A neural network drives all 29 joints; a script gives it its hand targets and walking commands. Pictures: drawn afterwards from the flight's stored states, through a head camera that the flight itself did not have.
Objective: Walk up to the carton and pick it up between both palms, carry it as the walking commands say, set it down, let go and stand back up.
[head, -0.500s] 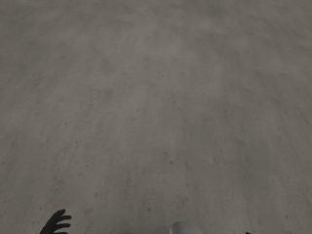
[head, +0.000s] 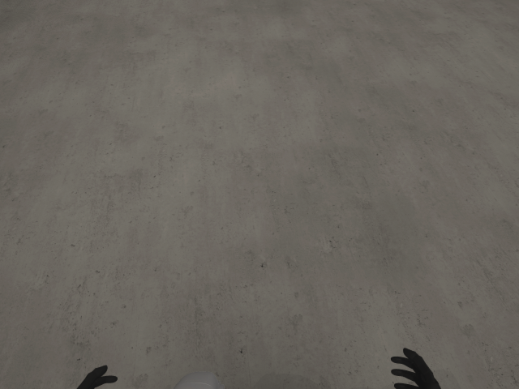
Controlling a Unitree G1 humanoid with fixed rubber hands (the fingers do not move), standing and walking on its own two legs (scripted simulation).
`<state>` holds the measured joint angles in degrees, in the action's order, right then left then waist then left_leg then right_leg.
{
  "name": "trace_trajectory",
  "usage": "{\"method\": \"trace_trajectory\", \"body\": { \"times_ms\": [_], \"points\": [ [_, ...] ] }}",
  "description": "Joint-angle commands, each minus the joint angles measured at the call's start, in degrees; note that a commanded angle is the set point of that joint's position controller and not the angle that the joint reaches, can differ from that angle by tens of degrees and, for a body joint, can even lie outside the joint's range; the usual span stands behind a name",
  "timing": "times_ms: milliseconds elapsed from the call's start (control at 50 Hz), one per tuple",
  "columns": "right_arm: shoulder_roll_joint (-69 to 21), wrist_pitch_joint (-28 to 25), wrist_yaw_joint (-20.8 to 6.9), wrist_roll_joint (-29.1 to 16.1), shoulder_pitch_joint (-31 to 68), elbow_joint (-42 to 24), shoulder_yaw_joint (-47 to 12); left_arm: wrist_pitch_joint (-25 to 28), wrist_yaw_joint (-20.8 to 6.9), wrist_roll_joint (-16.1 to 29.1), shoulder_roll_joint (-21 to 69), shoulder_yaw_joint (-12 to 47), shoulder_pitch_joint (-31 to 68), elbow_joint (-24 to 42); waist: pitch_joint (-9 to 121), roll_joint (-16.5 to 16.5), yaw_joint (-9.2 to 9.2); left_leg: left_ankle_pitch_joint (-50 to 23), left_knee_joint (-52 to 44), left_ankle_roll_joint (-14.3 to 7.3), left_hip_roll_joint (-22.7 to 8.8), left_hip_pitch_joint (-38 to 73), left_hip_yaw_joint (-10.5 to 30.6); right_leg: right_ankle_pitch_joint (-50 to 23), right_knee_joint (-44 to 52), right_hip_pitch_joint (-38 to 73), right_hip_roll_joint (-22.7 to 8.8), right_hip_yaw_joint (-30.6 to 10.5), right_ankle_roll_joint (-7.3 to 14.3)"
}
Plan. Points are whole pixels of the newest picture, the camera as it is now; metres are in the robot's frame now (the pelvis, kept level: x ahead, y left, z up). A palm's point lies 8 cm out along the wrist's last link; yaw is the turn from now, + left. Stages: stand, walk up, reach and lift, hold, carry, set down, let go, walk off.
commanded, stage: walk up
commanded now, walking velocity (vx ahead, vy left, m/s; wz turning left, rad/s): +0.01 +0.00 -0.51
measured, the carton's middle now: out of the picture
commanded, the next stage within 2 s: none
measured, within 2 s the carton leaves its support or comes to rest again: neither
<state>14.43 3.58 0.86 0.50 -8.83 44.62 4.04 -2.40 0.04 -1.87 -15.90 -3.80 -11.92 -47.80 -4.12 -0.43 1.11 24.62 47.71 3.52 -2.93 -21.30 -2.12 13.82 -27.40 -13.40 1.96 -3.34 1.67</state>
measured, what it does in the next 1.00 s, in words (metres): steps on the spot, turning right: left foot, then right foot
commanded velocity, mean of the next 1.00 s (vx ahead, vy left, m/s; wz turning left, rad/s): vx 0.01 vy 0.00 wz -0.51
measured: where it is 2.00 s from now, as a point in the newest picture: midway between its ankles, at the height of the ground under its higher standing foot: outside the picture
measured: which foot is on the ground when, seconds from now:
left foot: up 0.00-0.06, down 0.08-0.46, up 0.48-0.84, down 0.86-1.00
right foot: down 0.00-0.10, up 0.12-0.44, down 0.46-0.86, up 0.88-1.00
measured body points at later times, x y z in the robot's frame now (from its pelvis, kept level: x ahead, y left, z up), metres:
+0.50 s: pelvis -0.02 +0.00 -0.02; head +0.01 -0.02 +0.43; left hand +0.19 +0.23 -0.12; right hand -0.03 -0.30 -0.15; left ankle +0.00 +0.13 -0.73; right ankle -0.05 -0.10 -0.75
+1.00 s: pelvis -0.04 +0.03 +0.00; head +0.00 +0.03 +0.45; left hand +0.19 +0.22 -0.14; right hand -0.07 -0.27 -0.11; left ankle +0.03 +0.12 -0.74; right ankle -0.11 -0.07 -0.67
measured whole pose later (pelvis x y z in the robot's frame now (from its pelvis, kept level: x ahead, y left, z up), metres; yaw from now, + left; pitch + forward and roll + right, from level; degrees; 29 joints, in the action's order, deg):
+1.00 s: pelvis -0.04 +0.03 +0.00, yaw -31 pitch -1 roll -2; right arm 14.6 1.8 1.5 2.0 -10.6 44.8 1.8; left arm -3.9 -2.0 -1.5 -17.4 -4.4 -11.4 -44.9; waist -4.5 1.6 1.4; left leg 15.4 30.4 -0.2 -5.8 -13.7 -7.7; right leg 26.0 -60.4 -25.9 1.6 0.7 -2.8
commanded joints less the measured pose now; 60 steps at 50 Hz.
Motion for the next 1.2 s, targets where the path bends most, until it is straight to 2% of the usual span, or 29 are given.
{"method": "trace_trajectory", "body": {
  "times_ms": [0,40,60,80,100,120,140,180,240,340,420,440,460,480,500,540,580,720,800,820,840,860,880,900,920,960,1100,1140,1180],
  "points": [
    [3.01,-1.42,0.39,-0.76,-0.87,-3.59,0.53,0.23,0.23,0.29,-10.58,-2.67,-0.02,2.52,4.49,11.01,-0.48,0.48,-9.65,-0.81,1.05,2.44,0.13,-21.83,7.52,3.36,-13.58,-15.92,7.25],
    [3.08,-2.46,0.80,-0.88,-4.51,-2.70,0.58,-0.02,0.13,0.73,-9.54,-2.33,0.69,2.48,5.62,8.41,-2.75,-7.03,-21.90,-1.45,0.47,11.87,-0.36,-19.21,3.33,-0.81,-10.48,-13.62,5.02],
    [4.82,-3.21,1.08,-0.72,-7.16,-2.01,1.25,0.11,-0.01,1.15,-7.40,-1.59,0.41,3.09,7.21,3.84,-3.79,-11.85,-27.87,-1.98,-3.79,19.33,2.01,-14.02,-1.44,-6.62,-7.51,-10.91,3.13],
    [10.17,-3.53,1.46,0.24,-8.02,-1.78,2.23,0.44,-0.19,0.96,-3.91,-0.65,-0.73,4.15,6.47,-9.34,-2.79,-17.92,-33.24,-3.79,-15.98,23.59,14.39,-0.28,-13.05,-15.24,-1.02,-4.63,0.28],
    [14.49,-3.07,1.19,0.91,-6.57,-2.54,2.54,-0.03,0.05,0.32,-3.22,-0.57,2.04,6.32,4.04,-18.45,-3.13,-23.15,-34.80,-10.43,-26.04,16.41,22.30,19.62,-22.68,-19.65,0.53,1.83,-1.82],
    [12.30,-3.08,0.48,0.71,-5.37,-2.43,1.86,-0.36,-0.04,0.84,-5.12,-1.36,1.35,4.99,3.51,-11.08,-2.14,-25.36,-32.73,-12.46,-23.98,11.71,17.58,18.87,-30.75,-16.71,-2.27,0.52,-2.53],
    [9.85,-3.11,0.44,0.98,-3.39,-2.51,1.24,-0.54,-0.73,0.43,-5.12,-1.51,0.20,3.83,3.43,-7.84,-0.86,-26.16,-31.43,-12.11,-21.00,9.53,12.26,15.90,-34.11,-14.92,-2.02,0.69,-2.72],
    [8.08,-3.20,1.05,1.43,0.24,-2.44,0.70,-1.27,-2.01,-0.03,-5.76,-2.10,-1.08,2.83,2.97,-10.61,-0.19,-27.48,-29.96,-10.01,-16.57,9.12,3.95,10.18,-36.41,-13.05,-2.74,2.47,-3.63],
    [8.61,-2.87,1.08,1.83,-2.70,-2.25,1.19,-1.61,-2.27,0.66,-4.81,-1.65,0.56,4.51,2.68,-12.06,-1.50,-34.40,-27.97,-9.09,-15.31,13.50,1.04,10.55,-29.61,-13.25,-3.59,5.29,-5.33],
    [11.18,-2.55,0.65,2.15,-7.14,-0.70,2.26,-1.17,-2.51,1.02,-3.54,-0.66,4.89,6.33,4.58,-13.52,-3.61,-39.30,-25.50,-9.30,-16.59,17.59,-0.69,13.69,-15.54,-8.69,-2.82,8.88,-4.66],
    [11.81,-2.00,0.01,1.81,-5.86,-0.39,2.40,-0.14,-2.13,0.85,-4.11,-0.92,0.85,4.53,7.03,-9.08,-0.04,-32.91,-17.69,-6.78,-16.14,12.85,-3.84,3.64,0.17,2.98,-2.78,10.45,-3.08],
    [10.02,-1.98,-0.31,1.62,-6.16,-0.78,1.71,0.43,-1.92,0.21,-6.68,-1.76,-1.55,3.82,8.32,-4.36,1.25,-24.33,-11.74,-4.62,-13.78,6.83,-6.33,-3.92,3.85,10.48,-6.21,7.78,-1.57],
    [6.86,-1.76,-0.55,1.46,-4.90,-2.53,0.90,1.03,-1.84,-0.54,-11.54,-2.67,-4.37,3.64,7.05,8.87,2.09,2.87,2.24,-1.95,-6.95,-6.80,-8.97,-20.88,7.44,17.20,-18.33,-8.16,2.33],
    [4.89,-0.97,-0.01,0.53,-1.00,-4.96,0.02,0.70,-1.36,-0.54,-15.85,-3.37,-6.34,3.91,4.43,17.62,3.53,12.02,10.41,-0.33,-2.61,-12.33,-5.78,-27.82,8.93,10.57,-26.18,-20.53,8.89],
    [6.45,-0.64,0.19,0.10,0.06,-4.24,0.49,0.88,-1.07,0.14,-13.87,-3.14,-5.51,4.25,3.10,12.87,2.23,10.64,15.72,-0.14,-3.28,-12.90,-1.38,-30.95,8.16,9.43,-24.50,-16.46,10.15],
    [7.54,-0.76,-0.21,0.19,-2.32,-2.61,0.80,0.80,-0.52,0.10,-10.79,-2.67,0.97,5.50,2.44,10.24,-0.44,3.55,13.31,-0.14,-4.37,-9.40,0.49,-23.45,8.27,5.12,-19.47,-10.36,7.46],
    [6.93,-0.55,-0.55,0.34,-3.70,-1.79,0.93,1.02,-0.15,-0.01,-9.45,-2.53,1.72,5.77,4.41,10.31,-1.09,-0.45,13.11,-0.07,-3.18,-7.41,-0.52,-28.63,6.39,5.30,-16.77,-7.89,6.46],
    [4.25,-0.53,-0.52,-0.14,0.12,-3.86,-0.39,0.40,-0.38,-0.67,-9.98,-2.95,0.17,6.43,4.84,10.22,-0.03,-1.02,-1.07,-0.52,-0.36,-1.75,-1.45,-18.86,6.69,2.44,-13.49,-10.15,6.61],
    [3.86,-1.74,0.51,-0.30,-3.09,-3.33,-0.54,-0.16,-0.39,-0.24,-10.17,-2.87,1.38,6.13,5.58,9.30,-1.70,-4.49,-15.85,-0.84,1.37,8.35,-2.14,-13.84,4.00,-1.52,-10.40,-11.85,5.17],
    [5.03,-2.34,0.83,-0.20,-6.20,-2.68,-0.17,-0.09,-0.42,0.12,-9.33,-2.55,1.90,6.38,6.55,6.91,-3.22,-8.70,-21.83,-1.24,-0.64,14.59,-1.27,-9.77,1.00,-5.43,-8.66,-10.89,3.55],
    [8.93,-2.78,1.15,0.19,-9.04,-2.17,0.76,0.22,-0.57,0.41,-7.01,-1.97,1.82,7.18,6.68,-1.36,-3.74,-8.75,-28.30,-2.88,-8.93,19.42,7.99,-3.99,-6.42,-12.20,-4.68,-8.41,0.97],
    [16.00,-2.32,1.29,1.44,-7.74,-2.78,1.90,0.08,-0.78,-0.62,-3.32,-0.85,1.73,9.17,4.50,-19.97,-3.33,-13.56,-35.20,-9.55,-24.22,17.36,23.51,17.70,-20.14,-19.86,2.58,1.29,-2.19],
    [15.50,-2.35,0.69,0.82,-4.98,-3.39,1.08,-0.41,-0.52,-0.27,-5.58,-1.90,1.70,8.79,2.97,-14.15,-2.12,-18.09,-33.86,-12.48,-25.28,9.90,20.77,20.56,-30.98,-16.88,-1.60,1.91,-3.57],
    [13.11,-2.44,0.62,0.99,-2.61,-3.41,0.74,-0.67,-1.06,-0.13,-6.02,-2.16,0.56,7.66,2.81,-10.24,-0.59,-19.08,-32.91,-12.06,-22.76,6.87,15.94,18.28,-34.88,-14.66,-1.75,1.32,-3.72],
    [10.98,-2.47,0.69,1.41,0.02,-3.64,0.28,-0.85,-1.68,-0.01,-6.52,-2.18,-0.34,6.49,2.79,-8.52,0.50,-19.07,-32.15,-10.72,-19.46,4.87,9.40,15.08,-38.27,-12.63,-1.69,2.05,-4.11],
    [8.63,-2.58,1.07,1.93,1.34,-3.40,-0.19,-1.19,-2.45,0.56,-6.91,-1.82,-1.11,5.24,3.32,-10.49,0.56,-22.66,-30.18,-9.36,-14.84,6.14,1.83,11.55,-38.84,-11.49,-1.82,4.36,-5.37],
    [11.19,-2.20,0.39,2.47,-5.80,-0.88,1.25,-0.86,-2.49,1.56,-4.10,0.03,4.64,7.32,3.98,-14.03,-2.77,-32.53,-25.95,-9.32,-17.02,14.97,-0.99,14.48,-15.07,-8.54,-2.72,8.11,-5.14],
    [11.82,-1.94,0.01,2.13,-4.76,-0.65,1.43,-0.34,-2.12,1.80,-3.80,-0.10,1.90,6.30,5.70,-11.66,-0.80,-34.68,-22.54,-8.51,-17.67,13.69,-1.44,10.99,-7.70,-3.58,-2.04,9.29,-4.41],
    [9.57,-1.62,-0.58,1.57,-5.18,-0.06,0.76,0.53,-1.79,1.29,-5.57,-0.86,-2.53,4.42,7.18,-4.85,1.61,-24.07,-13.50,-5.62,-14.62,7.63,-5.20,1.76,4.43,5.75,-3.67,7.48,-2.62]
  ]
}}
